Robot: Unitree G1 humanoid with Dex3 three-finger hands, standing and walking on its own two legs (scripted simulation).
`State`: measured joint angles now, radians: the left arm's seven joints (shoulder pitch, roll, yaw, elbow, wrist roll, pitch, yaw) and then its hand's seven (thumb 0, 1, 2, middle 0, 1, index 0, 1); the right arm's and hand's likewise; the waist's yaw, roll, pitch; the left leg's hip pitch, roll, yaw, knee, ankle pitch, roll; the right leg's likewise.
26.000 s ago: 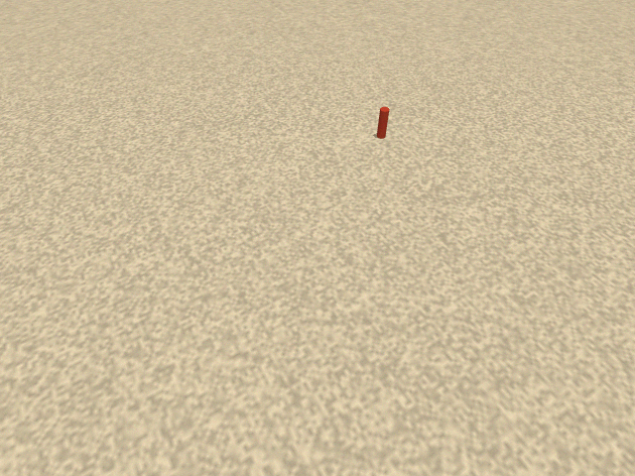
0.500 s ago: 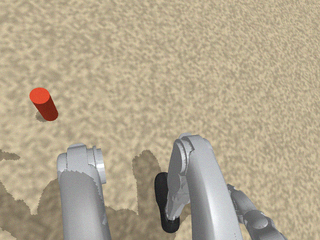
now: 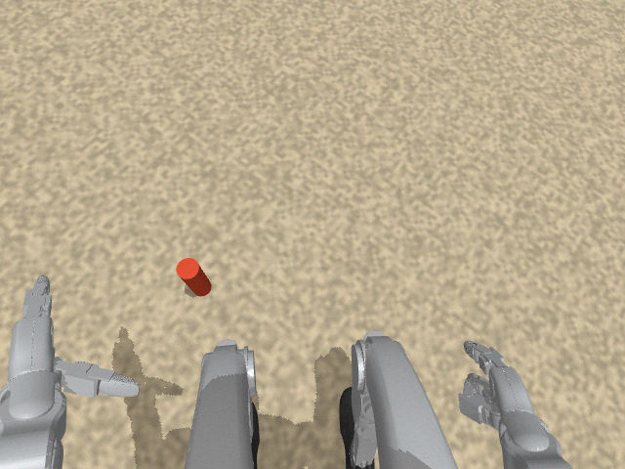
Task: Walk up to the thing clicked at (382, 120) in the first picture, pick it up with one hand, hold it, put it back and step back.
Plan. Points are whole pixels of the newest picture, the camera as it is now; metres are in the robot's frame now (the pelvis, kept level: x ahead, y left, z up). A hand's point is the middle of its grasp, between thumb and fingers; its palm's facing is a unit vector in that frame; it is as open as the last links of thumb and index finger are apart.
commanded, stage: home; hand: left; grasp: from the side
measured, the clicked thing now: (195, 278) +0.47 +0.24 -0.47
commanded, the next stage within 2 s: none
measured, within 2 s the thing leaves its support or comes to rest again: neither
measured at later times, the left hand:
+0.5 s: hand (62, 377) +0.23 +0.21 +0.10, palm faces +0.15 -0.93 -0.33, open 17.5 cm
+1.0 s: hand (61, 414) +0.21 +0.20 +0.12, palm faces +0.16 -0.94 -0.29, open 17.6 cm
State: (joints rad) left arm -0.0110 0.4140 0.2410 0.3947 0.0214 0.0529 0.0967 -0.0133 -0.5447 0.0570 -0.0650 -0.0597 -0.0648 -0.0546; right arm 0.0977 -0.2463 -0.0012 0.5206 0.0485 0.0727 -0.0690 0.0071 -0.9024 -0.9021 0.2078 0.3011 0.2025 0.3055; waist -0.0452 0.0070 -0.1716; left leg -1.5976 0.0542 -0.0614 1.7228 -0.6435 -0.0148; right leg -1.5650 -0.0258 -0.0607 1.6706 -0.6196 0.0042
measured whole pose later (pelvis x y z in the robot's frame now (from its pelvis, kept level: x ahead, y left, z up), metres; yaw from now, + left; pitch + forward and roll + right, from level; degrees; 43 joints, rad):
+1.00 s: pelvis +0.05 +0.00 +0.18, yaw +3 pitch +7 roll -2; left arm 0.46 0.21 -0.01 0.00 -0.01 0.27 0.15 -0.01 -0.57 0.04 -0.06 -0.06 -0.06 -0.05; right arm 0.28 -0.21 0.03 0.50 0.01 -0.11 -0.17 0.01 -0.90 -0.90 0.21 0.30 0.20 0.31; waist -0.02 0.03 -0.11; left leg -0.62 0.05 -0.02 0.96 -0.46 -0.01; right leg -0.58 -0.02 -0.06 0.90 -0.43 0.02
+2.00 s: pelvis +0.06 +0.00 +0.18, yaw +3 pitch +7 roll -2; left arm 0.46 0.20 -0.01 0.03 -0.01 0.26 0.13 -0.01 -0.56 0.05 -0.06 -0.06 -0.06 -0.05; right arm 0.28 -0.20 0.02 0.53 0.01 -0.14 -0.17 0.01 -0.90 -0.90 0.21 0.30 0.20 0.30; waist -0.02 0.03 -0.11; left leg -0.60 0.05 -0.02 0.94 -0.46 -0.02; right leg -0.57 -0.02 -0.06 0.89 -0.44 0.01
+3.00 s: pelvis +0.05 +0.01 +0.21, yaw +2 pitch -1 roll +0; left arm 0.24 0.33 0.02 0.83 0.04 0.01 0.02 0.01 0.86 0.89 -0.21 -0.30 -0.21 -0.30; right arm 0.21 -0.31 -0.04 0.91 -0.05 -0.01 0.00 0.01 -0.91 -0.90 0.21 0.30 0.20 0.30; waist 0.01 -0.01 0.03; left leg -0.32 0.01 0.02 0.68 -0.34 0.01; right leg -0.31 -0.06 -0.03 0.66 -0.33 0.03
